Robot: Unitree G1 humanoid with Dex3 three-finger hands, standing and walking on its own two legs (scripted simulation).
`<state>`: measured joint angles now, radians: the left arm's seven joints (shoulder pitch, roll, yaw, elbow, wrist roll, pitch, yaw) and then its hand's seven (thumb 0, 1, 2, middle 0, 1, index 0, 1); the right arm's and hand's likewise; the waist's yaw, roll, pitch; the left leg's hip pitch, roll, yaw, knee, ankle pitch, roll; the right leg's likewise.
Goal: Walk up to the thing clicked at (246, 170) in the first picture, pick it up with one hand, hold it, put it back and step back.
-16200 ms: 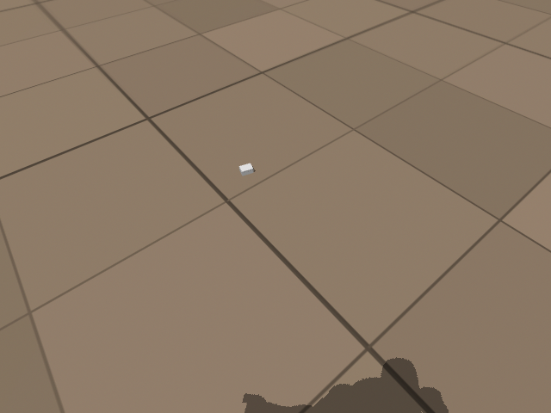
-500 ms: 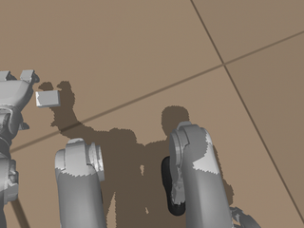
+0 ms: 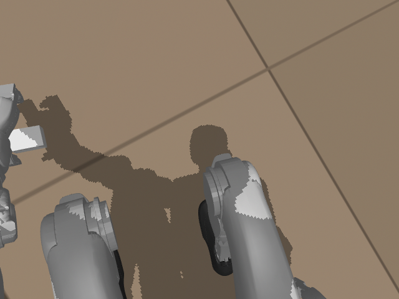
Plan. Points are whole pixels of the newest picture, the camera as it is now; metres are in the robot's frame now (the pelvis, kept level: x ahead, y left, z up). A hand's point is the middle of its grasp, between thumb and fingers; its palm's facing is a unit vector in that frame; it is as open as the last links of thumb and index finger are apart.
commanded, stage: close in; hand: left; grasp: from above
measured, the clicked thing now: (27, 139) +0.46 +0.28 -0.30
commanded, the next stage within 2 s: rest palm in 0.12 s
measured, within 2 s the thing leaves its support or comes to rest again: neither
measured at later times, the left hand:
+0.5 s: hand (16, 139) +0.44 +0.27 -0.22, palm faces -0.45 -0.10 -0.89, open 13.9 cm
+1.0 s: hand (21, 140) +0.45 +0.28 -0.26, palm faces -0.47 -0.13 -0.87, open 14.1 cm
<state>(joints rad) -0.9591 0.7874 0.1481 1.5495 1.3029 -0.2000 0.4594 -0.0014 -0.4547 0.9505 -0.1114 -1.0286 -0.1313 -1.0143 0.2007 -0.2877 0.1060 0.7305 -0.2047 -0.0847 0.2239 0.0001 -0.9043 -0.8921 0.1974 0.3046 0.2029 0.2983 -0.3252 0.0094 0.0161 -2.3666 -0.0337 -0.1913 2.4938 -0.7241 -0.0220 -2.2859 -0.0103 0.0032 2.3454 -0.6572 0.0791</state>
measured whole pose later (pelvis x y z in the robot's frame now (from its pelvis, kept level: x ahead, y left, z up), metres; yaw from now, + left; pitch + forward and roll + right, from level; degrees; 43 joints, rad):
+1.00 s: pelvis +0.00 +0.00 -0.02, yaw -3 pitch +28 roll -14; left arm -1.03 0.93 0.15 1.79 1.35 -0.27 0.65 0.00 -0.51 0.98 -0.08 -0.99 -0.08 -0.99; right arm 0.11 -0.34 0.21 0.74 -0.31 -0.23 0.31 0.00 -0.90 -0.90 0.20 0.30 0.20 0.30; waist -0.38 -0.08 0.14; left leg -2.35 -0.03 -0.27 2.61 -0.76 -0.04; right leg -2.26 0.02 -0.05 2.40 -0.66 0.09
